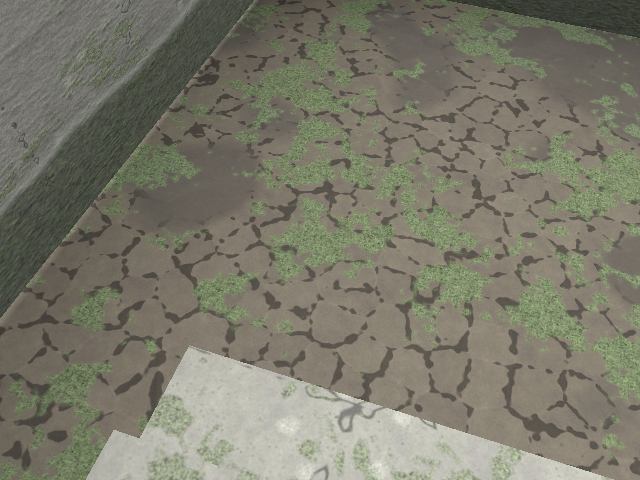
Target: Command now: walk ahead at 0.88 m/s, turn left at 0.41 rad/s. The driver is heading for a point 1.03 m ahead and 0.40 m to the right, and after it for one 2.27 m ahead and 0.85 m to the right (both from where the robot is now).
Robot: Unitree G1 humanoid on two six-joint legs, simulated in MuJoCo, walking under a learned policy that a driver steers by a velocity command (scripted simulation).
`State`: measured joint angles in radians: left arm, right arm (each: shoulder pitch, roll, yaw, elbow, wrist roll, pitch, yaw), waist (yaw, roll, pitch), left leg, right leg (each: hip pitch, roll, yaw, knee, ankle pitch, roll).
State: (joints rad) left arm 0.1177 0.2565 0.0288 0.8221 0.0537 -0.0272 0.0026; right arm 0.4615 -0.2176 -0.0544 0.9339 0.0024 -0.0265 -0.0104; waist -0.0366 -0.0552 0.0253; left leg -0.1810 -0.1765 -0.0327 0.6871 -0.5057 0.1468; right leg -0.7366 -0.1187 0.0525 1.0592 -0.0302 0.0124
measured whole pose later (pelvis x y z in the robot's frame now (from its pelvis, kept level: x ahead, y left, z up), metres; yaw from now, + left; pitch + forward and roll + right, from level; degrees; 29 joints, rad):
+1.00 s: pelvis +0.84 -0.07 -0.38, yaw -39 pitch -1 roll +4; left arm 0.03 0.32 0.08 0.83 0.04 -0.02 -0.07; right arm 0.62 -0.23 -0.06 1.07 -0.02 -0.12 -0.02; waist -0.06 -0.06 0.01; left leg 0.01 -0.06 0.21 0.69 -0.68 0.05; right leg -0.82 -0.06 -0.01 1.00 0.31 -0.15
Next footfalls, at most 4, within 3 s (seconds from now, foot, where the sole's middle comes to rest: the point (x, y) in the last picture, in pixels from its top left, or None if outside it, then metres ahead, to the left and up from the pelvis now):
0.26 right None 0.36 -0.06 -0.92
0.70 left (277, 416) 0.77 0.07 -1.10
1.18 right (381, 356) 1.05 -0.26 -1.28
1.48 left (420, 272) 1.40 -0.44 -1.28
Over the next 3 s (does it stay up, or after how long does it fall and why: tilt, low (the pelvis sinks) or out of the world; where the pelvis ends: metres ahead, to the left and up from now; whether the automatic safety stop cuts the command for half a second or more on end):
stays up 1.31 -0.46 -0.50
